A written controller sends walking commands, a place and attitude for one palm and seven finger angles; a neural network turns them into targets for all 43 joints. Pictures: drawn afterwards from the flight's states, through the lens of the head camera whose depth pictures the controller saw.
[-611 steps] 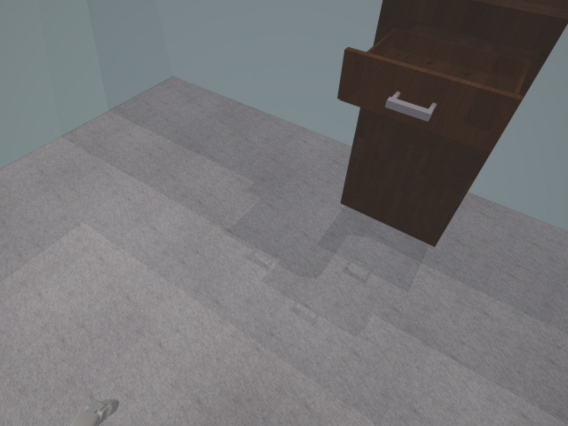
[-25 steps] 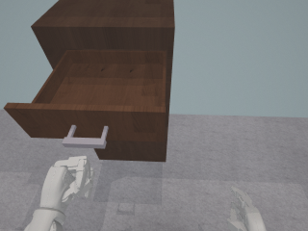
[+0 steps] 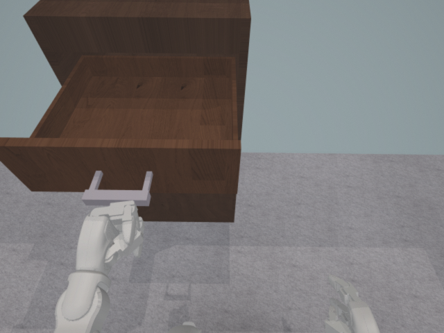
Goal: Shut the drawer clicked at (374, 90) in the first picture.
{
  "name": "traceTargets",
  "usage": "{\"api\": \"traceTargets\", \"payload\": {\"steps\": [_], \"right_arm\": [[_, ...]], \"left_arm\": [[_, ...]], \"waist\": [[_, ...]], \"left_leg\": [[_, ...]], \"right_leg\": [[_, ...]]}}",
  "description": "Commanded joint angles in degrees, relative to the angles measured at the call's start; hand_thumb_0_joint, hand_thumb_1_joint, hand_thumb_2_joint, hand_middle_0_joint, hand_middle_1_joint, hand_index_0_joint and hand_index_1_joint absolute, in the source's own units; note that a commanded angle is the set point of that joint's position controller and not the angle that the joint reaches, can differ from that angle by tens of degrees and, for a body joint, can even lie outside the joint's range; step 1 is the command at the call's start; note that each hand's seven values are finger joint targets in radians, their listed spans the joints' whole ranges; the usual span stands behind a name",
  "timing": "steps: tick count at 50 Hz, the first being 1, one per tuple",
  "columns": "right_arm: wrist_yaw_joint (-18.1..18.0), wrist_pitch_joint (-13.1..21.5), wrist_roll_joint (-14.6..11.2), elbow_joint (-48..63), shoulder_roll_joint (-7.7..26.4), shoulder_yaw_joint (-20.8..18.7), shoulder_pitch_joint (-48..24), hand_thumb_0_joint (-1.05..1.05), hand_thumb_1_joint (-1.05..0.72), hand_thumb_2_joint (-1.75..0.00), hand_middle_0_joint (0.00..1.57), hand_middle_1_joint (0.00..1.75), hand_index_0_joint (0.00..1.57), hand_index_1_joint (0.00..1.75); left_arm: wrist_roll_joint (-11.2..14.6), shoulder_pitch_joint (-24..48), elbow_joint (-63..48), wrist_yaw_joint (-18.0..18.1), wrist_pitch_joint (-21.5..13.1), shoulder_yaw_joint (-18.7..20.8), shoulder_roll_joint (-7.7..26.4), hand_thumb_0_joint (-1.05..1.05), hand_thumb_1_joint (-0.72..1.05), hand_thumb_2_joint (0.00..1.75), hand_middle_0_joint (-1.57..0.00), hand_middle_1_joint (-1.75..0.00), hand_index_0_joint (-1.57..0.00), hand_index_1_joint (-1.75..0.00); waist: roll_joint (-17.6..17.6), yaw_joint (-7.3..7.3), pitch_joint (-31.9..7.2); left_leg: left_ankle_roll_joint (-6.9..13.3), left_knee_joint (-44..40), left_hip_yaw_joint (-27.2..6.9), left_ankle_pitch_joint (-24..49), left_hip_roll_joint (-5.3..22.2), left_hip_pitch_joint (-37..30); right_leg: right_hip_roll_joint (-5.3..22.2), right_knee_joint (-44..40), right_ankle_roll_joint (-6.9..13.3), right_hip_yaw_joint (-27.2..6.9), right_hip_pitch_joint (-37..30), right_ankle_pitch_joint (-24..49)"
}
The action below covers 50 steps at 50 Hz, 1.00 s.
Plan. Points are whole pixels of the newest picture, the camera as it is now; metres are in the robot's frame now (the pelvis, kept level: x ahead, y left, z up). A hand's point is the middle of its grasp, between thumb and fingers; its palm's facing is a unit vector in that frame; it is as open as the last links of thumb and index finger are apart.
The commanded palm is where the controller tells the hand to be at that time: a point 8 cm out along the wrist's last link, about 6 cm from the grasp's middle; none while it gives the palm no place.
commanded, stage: bring the fist close to the handle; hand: left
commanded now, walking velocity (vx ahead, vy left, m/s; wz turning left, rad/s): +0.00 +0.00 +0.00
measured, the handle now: (120, 187) +0.35 +0.20 +0.07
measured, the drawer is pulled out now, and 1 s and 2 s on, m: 0.29 0.24 0.12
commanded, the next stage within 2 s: push the drawer shut in 0.22 s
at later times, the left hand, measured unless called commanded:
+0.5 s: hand (143, 227) +0.28 +0.14 +0.07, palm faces +0.00 -1.00 -0.05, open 3.1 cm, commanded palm +0.25 +0.20 +0.07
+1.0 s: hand (145, 202) +0.32 +0.15 +0.07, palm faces +0.01 -1.00 -0.04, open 2.8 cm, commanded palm +0.31 +0.21 +0.07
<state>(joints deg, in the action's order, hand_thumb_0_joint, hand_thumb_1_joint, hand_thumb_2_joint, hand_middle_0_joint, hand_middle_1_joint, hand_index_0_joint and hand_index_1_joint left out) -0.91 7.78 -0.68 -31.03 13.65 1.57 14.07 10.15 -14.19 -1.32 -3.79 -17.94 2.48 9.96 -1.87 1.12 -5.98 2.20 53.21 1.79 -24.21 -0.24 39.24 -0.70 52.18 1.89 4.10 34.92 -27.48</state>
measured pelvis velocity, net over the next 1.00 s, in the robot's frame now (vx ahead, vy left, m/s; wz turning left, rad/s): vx -0.01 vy -0.02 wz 0.01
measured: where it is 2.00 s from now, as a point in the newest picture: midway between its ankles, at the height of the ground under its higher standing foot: outside the picture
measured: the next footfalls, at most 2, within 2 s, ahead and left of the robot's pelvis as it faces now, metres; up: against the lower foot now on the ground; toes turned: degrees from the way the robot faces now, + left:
none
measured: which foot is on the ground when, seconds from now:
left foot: down 0.00-1.00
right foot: down 0.00-1.00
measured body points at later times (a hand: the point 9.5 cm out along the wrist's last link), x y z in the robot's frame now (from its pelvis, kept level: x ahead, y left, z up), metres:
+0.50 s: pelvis +0.00 -0.02 +0.00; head +0.04 -0.03 +0.45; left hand +0.27 +0.20 +0.07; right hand +0.17 -0.25 -0.09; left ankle +0.02 +0.09 -0.69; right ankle -0.01 -0.10 -0.69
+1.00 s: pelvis -0.01 -0.02 +0.00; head +0.04 -0.02 +0.45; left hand +0.32 +0.20 +0.07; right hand +0.14 -0.26 -0.10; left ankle +0.02 +0.09 -0.69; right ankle -0.01 -0.10 -0.69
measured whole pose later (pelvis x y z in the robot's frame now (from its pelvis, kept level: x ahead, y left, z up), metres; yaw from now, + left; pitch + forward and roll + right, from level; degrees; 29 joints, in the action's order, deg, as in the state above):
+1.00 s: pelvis -0.01 -0.02 +0.00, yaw +1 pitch +10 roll -1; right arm -2.8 5.0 -2.2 -35.5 14.7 2.0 12.5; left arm 12.2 8.7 23.0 -8.1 -19.2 7.7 13.9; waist -1.6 1.7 -4.7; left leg 0.7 51.9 0.3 -22.0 0.4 40.1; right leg -1.5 51.3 3.4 5.5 35.7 -26.0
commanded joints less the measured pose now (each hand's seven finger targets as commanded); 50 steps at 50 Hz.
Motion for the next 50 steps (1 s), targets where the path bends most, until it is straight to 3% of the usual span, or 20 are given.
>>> {"api": "traceTargets", "payload": {"steps": [1,4,6,9,13,16,19,21,23,24,25,28,29,31,35,39,42,44,45,50], "right_arm": [[0.0,2.5,-0.6,9.6,7.2,-3.0,-2.9,0.00,-0.90,-0.90,0.20,0.30,0.20,0.30],[-0.3,1.5,-0.7,9.6,8.0,-2.8,-3.2,0.00,-0.90,-0.90,0.20,0.30,0.20,0.30],[-0.5,1.0,-0.8,10.2,7.9,-2.9,-3.4,0.00,-0.90,-0.90,0.20,0.30,0.20,0.30],[-0.9,0.9,-0.5,9.9,7.7,-2.8,-3.8,0.00,-0.90,-0.90,0.20,0.30,0.20,0.30],[-0.8,1.6,-0.5,9.0,6.7,-2.5,-3.9,0.00,-0.90,-0.90,0.20,0.30,0.20,0.30],[-0.7,1.8,-0.6,8.3,7.0,-2.6,-3.6,0.00,-0.90,-0.90,0.20,0.30,0.20,0.30],[-0.9,1.4,-1.1,7.2,7.9,-2.5,-3.6,0.00,-0.90,-0.90,0.20,0.30,0.20,0.30],[-1.2,1.1,-1.2,7.4,8.2,-2.7,-3.5,0.00,-0.90,-0.90,0.20,0.30,0.20,0.30],[-1.4,0.9,-1.4,7.9,8.2,-2.7,-3.7,0.00,-0.90,-0.90,0.20,0.30,0.20,0.30],[-1.5,0.9,-1.1,7.7,8.4,-2.8,-3.5,0.00,-0.90,-0.90,0.20,0.30,0.20,0.30],[-1.5,0.9,-1.2,7.9,7.9,-2.9,-3.6,0.00,-0.90,-0.90,0.20,0.30,0.20,0.30],[-1.5,0.9,-1.2,6.9,7.8,-2.9,-3.3,0.00,-0.90,-0.90,0.20,0.30,0.20,0.30],[-1.6,0.7,-1.0,6.3,8.0,-2.7,-3.3,0.00,-0.90,-0.90,0.20,0.30,0.20,0.30],[-1.4,0.9,-1.1,5.8,7.6,-2.8,-3.5,0.00,-0.90,-0.90,0.20,0.30,0.20,0.30],[-1.3,1.0,-1.1,5.1,7.9,-3.0,-3.2,0.00,-0.90,-0.90,0.20,0.30,0.20,0.30],[-1.6,0.7,-1.2,4.2,8.3,-3.0,-3.0,0.00,-0.90,-0.90,0.20,0.30,0.20,0.30],[-1.9,0.5,-1.6,3.5,8.2,-2.8,-3.4,0.00,-0.90,-0.90,0.20,0.30,0.20,0.30],[-2.3,0.2,-1.6,2.8,8.7,-2.7,-3.1,0.00,-0.90,-0.90,0.20,0.30,0.20,0.30],[-2.3,0.2,-1.7,2.9,8.4,-2.6,-3.2,0.00,-0.90,-0.90,0.20,0.30,0.20,0.30],[-2.3,-0.4,-1.8,2.2,8.5,-2.5,-2.1,0.00,-0.90,-0.90,0.20,0.30,0.20,0.30]], "left_arm": [[0.9,1.7,-12.4,0.2,-3.0,0.5,2.6,0.00,0.90,0.90,-1.40,-1.60,-1.40,-1.60],[0.6,1.8,-9.2,-0.2,-1.4,1.0,3.6,0.00,0.90,0.90,-1.40,-1.60,-1.40,-1.60],[0.5,3.6,-9.2,-0.2,-1.1,2.0,4.5,0.00,0.90,0.90,-1.40,-1.60,-1.40,-1.60],[0.5,8.0,-12.4,0.7,-2.7,4.8,7.6,0.00,0.90,0.90,-1.40,-1.60,-1.40,-1.60],[1.3,11.1,-14.2,0.9,-5.8,5.1,7.2,0.00,0.90,0.90,-1.40,-1.60,-1.40,-1.60],[1.7,8.4,-11.4,-0.2,-5.9,4.4,6.4,0.00,0.90,0.90,-1.40,-1.60,-1.40,-1.60],[1.8,12.6,-4.7,-2.4,-3.5,2.8,5.9,0.00,0.90,0.90,-1.40,-1.60,-1.40,-1.60],[2.2,14.2,-2.2,-3.3,-1.8,3.7,6.7,0.00,0.90,0.90,-1.40,-1.60,-1.40,-1.60],[2.9,15.9,-2.4,-3.7,-0.9,4.7,7.1,0.00,0.90,0.90,-1.40,-1.60,-1.40,-1.60],[3.0,15.7,-2.7,-3.3,-1.0,7.2,9.3,0.00,0.90,0.90,-1.40,-1.60,-1.40,-1.60],[3.3,15.5,-3.9,-3.1,-1.5,7.2,8.6,0.00,0.90,0.90,-1.40,-1.60,-1.40,-1.60],[3.6,18.8,-2.7,-2.6,-2.2,8.2,9.0,0.00,0.90,0.90,-1.40,-1.60,-1.40,-1.60],[3.2,19.6,-1.6,-2.3,-2.6,8.8,10.2,0.00,0.90,0.90,-1.40,-1.60,-1.40,-1.60],[2.9,22.3,-1.3,-2.3,-3.8,7.4,8.6,0.00,0.90,0.90,-1.40,-1.60,-1.40,-1.60],[2.6,25.3,0.5,-2.5,-4.8,7.0,9.1,0.00,0.90,0.90,-1.40,-1.60,-1.40,-1.60],[2.5,30.4,3.1,-2.6,-5.0,8.1,11.1,0.00,0.90,0.90,-1.40,-1.60,-1.40,-1.60],[2.8,36.4,6.6,-2.9,-4.5,7.0,10.3,0.00,0.90,0.90,-1.40,-1.60,-1.40,-1.60],[2.8,38.9,9.6,-2.7,-4.3,9.6,13.3,0.00,0.90,0.90,-1.40,-1.60,-1.40,-1.60],[3.0,40.8,10.5,-2.9,-4.3,8.5,12.1,0.00,0.90,0.90,-1.40,-1.60,-1.40,-1.60],[2.8,45.6,16.2,-3.0,-4.0,9.4,13.0,0.00,0.90,0.90,-1.40,-1.60,-1.40,-1.60]], "waist": [[1.2,0.10,-11.7],[3.7,0.76,-7.1],[4.3,0.70,-6.9],[1.5,0.47,-8.6],[-2.4,0.40,-12.2],[-1.6,0.74,-12.4],[1.5,2.55,-8.3],[3.3,2.29,-8.1],[2.8,1.51,-10.1],[3.3,0.77,-11.7],[2.7,0.38,-13.1],[3.7,1.20,-12.3],[3.2,1.35,-11.2],[1.1,1.62,-11.3],[0.9,1.93,-12.5],[1.7,2.43,-12.8],[1.3,3.37,-11.7],[2.6,3.29,-11.1],[3.1,3.49,-11.5],[0.5,3.14,-13.3]], "left_leg": [[-1.1,-8.0,-4.4,17.3,1.3,-12.9],[-0.8,-8.5,-4.5,11.9,1.0,-9.6],[-0.7,-8.3,-4.0,10.1,0.6,-8.9],[-0.4,-8.0,-3.8,9.1,0.5,-9.6],[-0.6,-7.4,-3.7,11.4,0.5,-11.7],[-0.6,-6.8,-3.4,12.9,0.5,-11.4],[-0.4,-6.7,-3.6,9.5,0.3,-8.7],[-0.3,-6.7,-3.3,9.1,0.0,-7.9],[-0.3,-7.1,-3.1,10.0,-0.1,-8.7],[-0.2,-7.2,-3.2,11.2,0.0,-8.9],[-0.2,-7.3,-2.8,12.9,-0.1,-10.0],[-0.3,-6.9,-2.6,13.2,0.0,-9.7],[-0.2,-6.7,-2.7,12.6,0.0,-8.7],[-0.3,-6.6,-2.6,12.9,-0.1,-9.5],[-0.2,-6.3,-2.8,12.8,0.0,-10.1],[-0.1,-6.4,-2.9,11.0,0.1,-9.3],[-0.1,-6.6,-2.8,8.2,0.0,-8.7],[0.0,-6.7,-2.9,6.9,0.1,-7.5],[0.0,-6.9,-2.9,6.2,0.0,-7.4],[-0.1,-7.4,-3.1,7.0,0.0,-8.5]], "right_leg": [[-0.5,-6.9,-0.6,-0.3,-2.8,17.9],[-0.6,-8.1,-0.7,-0.5,-1.7,14.5],[-0.5,-8.5,-0.9,-1.1,-1.5,13.2],[-0.4,-8.8,-0.7,-1.9,-1.9,11.6],[-0.4,-8.1,-0.4,-2.2,-2.9,13.4],[-0.4,-8.2,-0.6,-2.4,-3.5,16.0],[-0.2,-9.6,-1.1,-3.0,-1.7,13.6],[0.1,-10.4,-1.4,-3.9,-2.5,13.8],[0.4,-10.6,-1.5,-4.0,-4.1,14.8],[0.4,-10.3,-1.4,-4.1,-5.7,16.1],[0.4,-10.0,-1.4,-4.1,-6.8,18.5],[0.5,-10.0,-1.8,-4.2,-6.5,20.0],[0.5,-10.2,-1.8,-4.5,-6.0,18.9],[0.6,-9.7,-1.6,-4.4,-5.1,19.2],[0.6,-9.7,-1.6,-4.7,-4.7,18.9],[0.6,-10.3,-1.7,-5.3,-4.5,16.3],[0.8,-11.4,-1.9,-6.0,-3.3,12.8],[0.8,-12.0,-1.9,-6.5,-3.1,10.2],[0.9,-12.3,-2.0,-6.9,-3.4,9.4],[0.7,-11.7,-1.6,-6.1,-3.5,10.4]]}}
